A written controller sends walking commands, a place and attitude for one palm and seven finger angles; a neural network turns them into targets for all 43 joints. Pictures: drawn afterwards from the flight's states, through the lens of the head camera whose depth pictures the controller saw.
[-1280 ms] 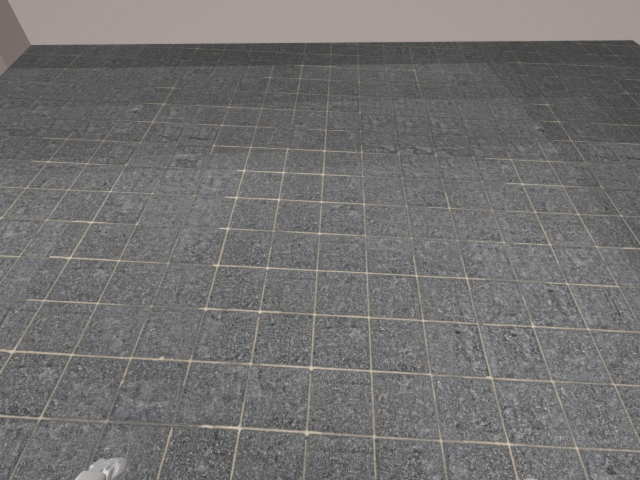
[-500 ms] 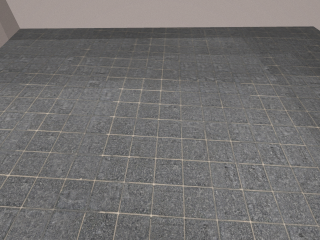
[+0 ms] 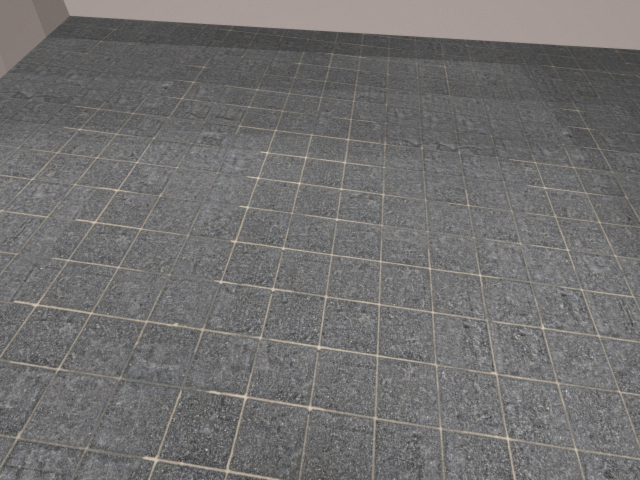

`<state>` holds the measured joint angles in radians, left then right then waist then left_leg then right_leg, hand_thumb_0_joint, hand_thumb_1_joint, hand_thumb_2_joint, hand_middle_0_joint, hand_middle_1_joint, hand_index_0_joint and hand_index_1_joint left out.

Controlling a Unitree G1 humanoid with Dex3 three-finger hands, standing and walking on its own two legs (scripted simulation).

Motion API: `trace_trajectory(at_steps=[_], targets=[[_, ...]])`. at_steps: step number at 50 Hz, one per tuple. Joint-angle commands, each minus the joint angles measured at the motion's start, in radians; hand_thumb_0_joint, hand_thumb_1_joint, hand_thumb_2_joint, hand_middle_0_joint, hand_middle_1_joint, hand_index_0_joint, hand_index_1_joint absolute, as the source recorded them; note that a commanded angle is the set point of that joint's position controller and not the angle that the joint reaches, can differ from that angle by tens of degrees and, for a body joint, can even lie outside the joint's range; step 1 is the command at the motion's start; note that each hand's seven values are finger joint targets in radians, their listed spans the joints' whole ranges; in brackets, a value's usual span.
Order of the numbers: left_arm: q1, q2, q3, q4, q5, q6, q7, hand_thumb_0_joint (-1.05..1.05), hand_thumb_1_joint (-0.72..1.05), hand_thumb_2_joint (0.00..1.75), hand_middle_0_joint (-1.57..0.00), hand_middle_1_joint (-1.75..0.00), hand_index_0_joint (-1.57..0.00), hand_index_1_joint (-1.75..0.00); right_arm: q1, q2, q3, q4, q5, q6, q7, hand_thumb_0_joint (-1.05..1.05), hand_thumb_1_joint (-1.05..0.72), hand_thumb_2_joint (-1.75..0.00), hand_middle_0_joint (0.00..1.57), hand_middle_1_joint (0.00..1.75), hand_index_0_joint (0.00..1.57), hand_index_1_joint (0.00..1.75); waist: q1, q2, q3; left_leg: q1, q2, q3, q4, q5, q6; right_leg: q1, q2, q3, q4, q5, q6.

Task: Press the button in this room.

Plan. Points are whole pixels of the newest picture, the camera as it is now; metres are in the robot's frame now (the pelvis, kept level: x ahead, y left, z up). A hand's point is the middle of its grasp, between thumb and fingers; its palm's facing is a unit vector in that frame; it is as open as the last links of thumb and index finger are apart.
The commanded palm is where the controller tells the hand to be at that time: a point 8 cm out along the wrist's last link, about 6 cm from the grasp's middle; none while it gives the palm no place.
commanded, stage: turn or walk to find it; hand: left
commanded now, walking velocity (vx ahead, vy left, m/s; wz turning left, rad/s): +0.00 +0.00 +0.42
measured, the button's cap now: out of the picture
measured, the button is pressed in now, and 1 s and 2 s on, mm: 0 0 0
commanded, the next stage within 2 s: none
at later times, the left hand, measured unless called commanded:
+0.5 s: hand out of the picture -0.03 +0.18 -0.15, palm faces +0.26 -0.93 -0.27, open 7.4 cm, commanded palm none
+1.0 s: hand out of the picture -0.09 +0.22 -0.15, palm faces +0.47 -0.84 -0.26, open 7.4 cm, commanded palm none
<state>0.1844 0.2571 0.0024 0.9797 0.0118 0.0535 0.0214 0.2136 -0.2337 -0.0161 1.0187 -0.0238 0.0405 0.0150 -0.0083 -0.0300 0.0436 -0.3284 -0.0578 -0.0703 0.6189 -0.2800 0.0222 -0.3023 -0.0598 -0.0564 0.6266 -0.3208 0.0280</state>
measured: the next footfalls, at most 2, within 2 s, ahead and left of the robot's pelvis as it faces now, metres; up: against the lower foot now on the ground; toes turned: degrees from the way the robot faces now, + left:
right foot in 0.28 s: +0.01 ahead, -0.14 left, +0.00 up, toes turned +7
left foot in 0.64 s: -0.07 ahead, +0.11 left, +0.00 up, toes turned +23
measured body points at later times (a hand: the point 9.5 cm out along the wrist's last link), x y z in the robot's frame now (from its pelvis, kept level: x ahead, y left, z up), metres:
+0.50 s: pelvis -0.04 -0.03 +0.01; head -0.02 -0.04 +0.46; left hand -0.04 +0.23 -0.13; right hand +0.08 -0.29 -0.14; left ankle -0.07 +0.10 -0.66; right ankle -0.03 -0.15 -0.73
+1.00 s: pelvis -0.07 -0.01 +0.01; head -0.05 +0.00 +0.46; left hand -0.11 +0.26 -0.13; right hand +0.10 -0.19 -0.14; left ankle -0.10 +0.10 -0.73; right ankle -0.01 -0.13 -0.70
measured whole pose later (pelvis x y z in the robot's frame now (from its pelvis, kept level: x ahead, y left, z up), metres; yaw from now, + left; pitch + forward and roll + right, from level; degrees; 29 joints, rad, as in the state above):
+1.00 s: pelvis -0.07 -0.01 +0.01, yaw +27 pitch +0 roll +0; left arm 0.19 0.23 0.05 0.92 0.01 0.05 0.02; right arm 0.19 -0.19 -0.04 0.95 -0.03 0.04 0.00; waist -0.01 0.00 0.06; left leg -0.25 -0.04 -0.05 0.50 -0.24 0.03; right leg -0.36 -0.05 -0.03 0.80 -0.43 0.07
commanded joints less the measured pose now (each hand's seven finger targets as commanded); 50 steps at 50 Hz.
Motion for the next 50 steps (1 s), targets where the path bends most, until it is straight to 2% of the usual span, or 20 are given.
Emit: trace_trajectory(at_steps=[1, 4, 6, 11, 12, 13, 14, 15, 17, 19, 27, 30, 31, 32, 33, 34, 36, 38, 46, 50], targets=[[-0.039, 0.120, 0.049, -0.122, 0.004, -0.026, 0.019, 0.00, 0.90, 0.90, -0.20, -0.30, -0.20, -0.30, 0.076, -0.226, -0.066, -0.088, 0.004, -0.032, -0.029, 0.00, -0.90, -0.90, 0.20, 0.30, 0.20, 0.30, -0.022, 0.235, -0.062, 0.096, 0.328, -0.489, -0.319, 0.359, 0.197, -0.159, 0.032, 0.069, 0.351, -0.243, -0.001], [-0.006, 0.076, 0.051, -0.111, -0.003, -0.033, 0.014, 0.00, 0.90, 0.90, -0.20, -0.30, -0.20, -0.30, 0.047, -0.199, -0.071, -0.103, 0.001, -0.029, -0.040, 0.00, -0.90, -0.90, 0.20, 0.30, 0.20, 0.30, -0.008, 0.191, -0.119, 0.171, 0.270, -0.381, -0.251, 0.440, 0.188, -0.164, 0.034, 0.080, 0.334, -0.202, 0.009], [-0.008, 0.056, 0.050, -0.119, -0.007, -0.036, 0.012, 0.00, 0.90, 0.90, -0.20, -0.30, -0.20, -0.30, 0.067, -0.193, -0.077, -0.104, -0.001, -0.026, -0.042, 0.00, -0.90, -0.90, 0.20, 0.30, 0.20, 0.30, -0.018, 0.170, -0.134, 0.197, 0.257, -0.375, -0.231, 0.486, 0.186, -0.136, 0.049, 0.069, 0.243, -0.201, 0.014], [0.097, 0.052, 0.059, -0.107, -0.011, -0.039, 0.016, 0.00, 0.90, 0.90, -0.20, -0.30, -0.20, -0.30, 0.042, -0.175, -0.089, -0.121, 0.005, -0.011, -0.031, 0.00, -0.90, -0.90, 0.20, 0.30, 0.20, 0.30, 0.017, 0.153, -0.140, 0.055, 0.174, -0.354, -0.196, 0.319, 0.108, 0.126, 0.079, 0.045, -0.133, 0.001, 0.011], [0.132, 0.081, 0.069, -0.098, -0.006, -0.044, 0.020, 0.00, 0.90, 0.90, -0.20, -0.30, -0.20, -0.30, 0.029, -0.147, -0.087, -0.134, 0.012, -0.009, -0.027, 0.00, -0.90, -0.90, 0.20, 0.30, 0.20, 0.30, 0.034, 0.107, -0.126, -0.085, 0.131, -0.312, -0.150, 0.159, 0.062, 0.264, 0.021, 0.080, -0.247, 0.060, -0.002], [0.145, 0.164, 0.089, -0.103, 0.010, -0.049, 0.026, 0.00, 0.90, 0.90, -0.20, -0.30, -0.20, -0.30, 0.033, -0.086, -0.081, -0.156, 0.018, -0.005, -0.020, 0.00, -0.90, -0.90, 0.20, 0.30, 0.20, 0.30, 0.040, -0.128, -0.096, -0.292, 0.015, -0.144, 0.063, -0.096, -0.015, 0.353, -0.217, 0.324, -0.366, -0.063, -0.081], [0.107, 0.208, 0.090, -0.128, 0.013, -0.046, 0.025, 0.00, 0.90, 0.90, -0.20, -0.30, -0.20, -0.30, -0.005, -0.085, -0.086, -0.177, 0.005, -0.006, -0.022, 0.00, -0.90, -0.90, 0.20, 0.30, 0.20, 0.30, 0.052, -0.231, -0.030, -0.329, -0.031, -0.015, 0.290, -0.243, -0.053, 0.197, -0.405, 0.462, -0.414, 0.002, -0.177], [0.078, 0.175, 0.089, -0.138, 0.010, -0.054, 0.029, 0.00, 0.90, 0.90, -0.20, -0.30, -0.20, -0.30, -0.030, -0.117, -0.096, -0.170, -0.001, 0.004, -0.015, 0.00, -0.90, -0.90, 0.20, 0.30, 0.20, 0.30, 0.039, -0.170, -0.012, -0.265, 0.026, -0.052, 0.418, -0.219, -0.042, 0.064, -0.374, 0.417, -0.410, 0.019, -0.190], [-0.010, 0.136, 0.075, -0.149, 0.011, -0.057, 0.026, 0.00, 0.90, 0.90, -0.20, -0.30, -0.20, -0.30, 0.013, -0.091, -0.094, -0.128, 0.004, 0.015, -0.003, 0.00, -0.90, -0.90, 0.20, 0.30, 0.20, 0.30, -0.019, -0.121, 0.038, -0.236, 0.055, -0.009, 0.559, -0.130, -0.050, 0.003, -0.279, 0.257, -0.364, 0.109, -0.174], [-0.002, 0.115, 0.067, -0.148, 0.014, -0.062, 0.021, 0.00, 0.90, 0.90, -0.20, -0.30, -0.20, -0.30, 0.029, -0.080, -0.088, -0.113, 0.004, 0.015, 0.001, 0.00, -0.90, -0.90, 0.20, 0.30, 0.20, 0.30, -0.022, -0.126, 0.032, -0.222, 0.063, 0.040, 0.573, -0.084, -0.068, 0.030, -0.233, 0.149, -0.324, 0.215, -0.161], [0.139, 0.184, 0.088, -0.095, 0.026, -0.053, 0.017, 0.00, 0.90, 0.90, -0.20, -0.30, -0.20, -0.30, -0.096, -0.057, -0.060, -0.146, 0.017, 0.000, 0.002, 0.00, -0.90, -0.90, 0.20, 0.30, 0.20, 0.30, 0.054, -0.170, -0.023, -0.075, 0.060, 0.143, 0.151, -0.180, -0.068, 0.164, -0.272, 0.086, -0.206, 0.512, -0.174], [0.112, 0.185, 0.092, -0.089, 0.014, -0.046, 0.015, 0.00, 0.90, 0.90, -0.20, -0.30, -0.20, -0.30, -0.008, -0.086, -0.061, -0.122, 0.016, -0.015, -0.003, 0.00, -0.90, -0.90, 0.20, 0.30, 0.20, 0.30, 0.002, -0.150, -0.084, 0.118, 0.061, 0.160, -0.146, 0.028, -0.051, 0.129, -0.241, 0.001, -0.062, 0.519, -0.090], [0.117, 0.149, 0.085, -0.100, 0.007, -0.041, 0.011, 0.00, 0.90, 0.90, -0.20, -0.30, -0.20, -0.30, 0.032, -0.145, -0.071, -0.115, 0.013, -0.026, -0.002, 0.00, -0.90, -0.90, 0.20, 0.30, 0.20, 0.30, -0.017, 0.003, -0.134, 0.284, 0.148, 0.061, -0.235, 0.228, -0.022, 0.016, -0.187, -0.056, 0.088, 0.373, -0.033], [0.123, 0.078, 0.073, -0.138, 0.003, -0.035, 0.004, 0.00, 0.90, 0.90, -0.20, -0.30, -0.20, -0.30, 0.066, -0.248, -0.095, -0.117, 0.006, -0.032, -0.006, 0.00, -0.90, -0.90, 0.20, 0.30, 0.20, 0.30, -0.028, 0.319, -0.137, 0.407, 0.422, -0.264, -0.242, 0.652, 0.100, -0.252, -0.061, -0.101, 0.294, -0.205, 0.042], [0.056, 0.077, 0.062, -0.161, 0.011, -0.025, 0.009, 0.00, 0.90, 0.90, -0.20, -0.30, -0.20, -0.30, 0.123, -0.270, -0.100, -0.100, 0.011, -0.026, -0.014, 0.00, -0.90, -0.90, 0.20, 0.30, 0.20, 0.30, -0.062, 0.259, -0.141, 0.343, 0.475, -0.270, -0.236, 0.777, 0.187, -0.249, -0.044, -0.015, 0.425, -0.336, 0.037], [0.016, 0.069, 0.065, -0.148, 0.007, -0.018, 0.015, 0.00, 0.90, 0.90, -0.20, -0.30, -0.20, -0.30, 0.119, -0.242, -0.093, -0.085, 0.007, -0.033, -0.029, 0.00, -0.90, -0.90, 0.20, 0.30, 0.20, 0.30, -0.060, 0.296, -0.145, 0.320, 0.421, -0.248, -0.233, 0.758, 0.179, -0.265, -0.045, 0.039, 0.482, -0.292, 0.037], [0.009, 0.084, 0.074, -0.121, 0.005, -0.020, 0.003, 0.00, 0.90, 0.90, -0.20, -0.30, -0.20, -0.30, 0.016, -0.180, -0.073, -0.110, 0.005, -0.032, -0.036, 0.00, -0.90, -0.90, 0.20, 0.30, 0.20, 0.30, -0.020, 0.215, -0.071, 0.230, 0.343, -0.161, -0.241, 0.642, 0.152, -0.258, -0.055, 0.052, 0.527, -0.166, 0.039], [0.048, 0.072, 0.072, -0.101, 0.004, -0.020, -0.004, 0.00, 0.90, 0.90, -0.20, -0.30, -0.20, -0.30, -0.013, -0.169, -0.069, -0.127, 0.006, -0.039, -0.038, 0.00, -0.90, -0.90, 0.20, 0.30, 0.20, 0.30, -0.003, 0.169, -0.087, 0.235, 0.297, -0.118, -0.246, 0.602, 0.141, -0.231, -0.043, 0.037, 0.496, -0.114, 0.048], [0.012, 0.043, 0.070, -0.129, -0.001, -0.019, -0.001, 0.00, 0.90, 0.90, -0.20, -0.30, -0.20, -0.30, 0.009, -0.170, -0.081, -0.128, -0.001, -0.026, -0.033, 0.00, -0.90, -0.90, 0.20, 0.30, 0.20, 0.30, -0.019, 0.164, -0.059, 0.183, 0.288, -0.212, -0.273, 0.429, 0.163, -0.125, 0.001, 0.028, 0.223, -0.124, 0.045], [0.089, 0.039, 0.072, -0.121, -0.005, -0.031, 0.006, 0.00, 0.90, 0.90, -0.20, -0.30, -0.20, -0.30, -0.030, -0.172, -0.088, -0.143, -0.001, -0.016, -0.026, 0.00, -0.90, -0.90, 0.20, 0.30, 0.20, 0.30, 0.021, 0.155, -0.063, 0.057, 0.248, -0.238, -0.223, 0.345, 0.130, 0.066, 0.035, 0.012, -0.015, -0.012, 0.030]])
